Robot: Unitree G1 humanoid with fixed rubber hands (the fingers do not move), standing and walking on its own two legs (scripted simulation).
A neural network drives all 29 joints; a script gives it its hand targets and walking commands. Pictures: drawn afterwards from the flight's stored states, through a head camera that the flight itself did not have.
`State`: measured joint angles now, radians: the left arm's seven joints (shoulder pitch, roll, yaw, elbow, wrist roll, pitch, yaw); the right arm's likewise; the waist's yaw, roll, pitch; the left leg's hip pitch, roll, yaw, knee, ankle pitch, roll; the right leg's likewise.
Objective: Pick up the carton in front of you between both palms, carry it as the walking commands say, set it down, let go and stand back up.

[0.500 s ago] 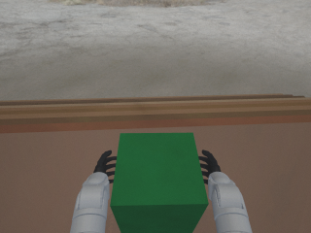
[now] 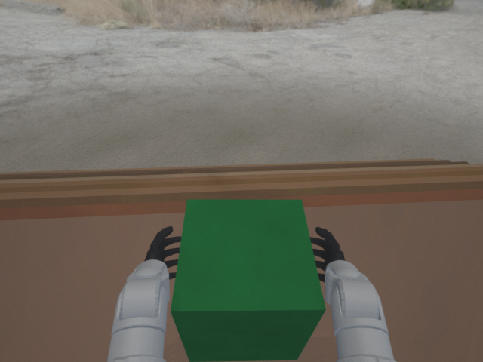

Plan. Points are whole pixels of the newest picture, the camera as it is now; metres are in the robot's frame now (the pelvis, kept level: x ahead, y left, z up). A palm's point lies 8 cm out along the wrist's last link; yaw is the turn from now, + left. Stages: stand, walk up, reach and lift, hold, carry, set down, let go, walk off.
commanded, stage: hold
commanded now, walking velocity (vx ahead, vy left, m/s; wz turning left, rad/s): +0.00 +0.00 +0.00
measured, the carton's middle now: (244, 282) +0.31 +0.00 -0.01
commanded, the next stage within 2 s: carry in 0.82 s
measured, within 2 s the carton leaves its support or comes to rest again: neither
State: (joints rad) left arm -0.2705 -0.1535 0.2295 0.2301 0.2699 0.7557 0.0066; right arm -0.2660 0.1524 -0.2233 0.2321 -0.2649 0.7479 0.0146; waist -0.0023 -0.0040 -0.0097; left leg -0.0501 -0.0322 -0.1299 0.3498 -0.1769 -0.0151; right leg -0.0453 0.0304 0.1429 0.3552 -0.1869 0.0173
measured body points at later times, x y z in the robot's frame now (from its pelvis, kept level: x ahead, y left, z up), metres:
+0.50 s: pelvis +0.01 +0.00 +0.00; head -0.04 +0.00 +0.45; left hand +0.31 +0.15 +0.04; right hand +0.31 -0.15 +0.04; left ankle +0.02 +0.13 -0.75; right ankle +0.02 -0.13 -0.75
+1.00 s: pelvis +0.01 +0.00 +0.00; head -0.03 +0.00 +0.44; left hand +0.31 +0.15 +0.06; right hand +0.31 -0.15 +0.06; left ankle +0.02 +0.13 -0.74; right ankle +0.01 -0.14 -0.74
